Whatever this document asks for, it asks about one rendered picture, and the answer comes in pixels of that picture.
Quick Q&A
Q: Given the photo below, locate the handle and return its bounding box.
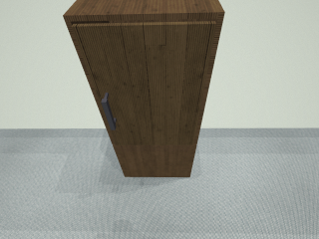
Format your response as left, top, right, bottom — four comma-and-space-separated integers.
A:
101, 93, 117, 130

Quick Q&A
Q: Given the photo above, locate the cupboard door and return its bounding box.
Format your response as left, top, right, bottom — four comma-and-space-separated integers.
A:
72, 21, 216, 145

